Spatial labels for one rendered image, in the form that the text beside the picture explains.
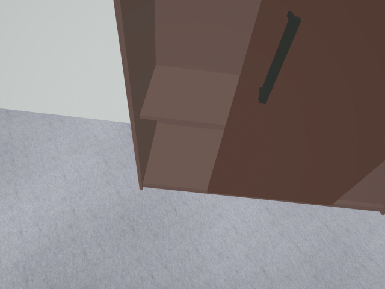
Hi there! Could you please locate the handle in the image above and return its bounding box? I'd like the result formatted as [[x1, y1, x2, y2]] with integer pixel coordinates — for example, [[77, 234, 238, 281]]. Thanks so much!
[[258, 11, 301, 104]]

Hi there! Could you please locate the wardrobe door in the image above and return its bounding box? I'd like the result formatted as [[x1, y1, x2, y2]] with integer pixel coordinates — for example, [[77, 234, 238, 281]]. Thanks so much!
[[338, 161, 385, 204], [208, 0, 385, 205]]

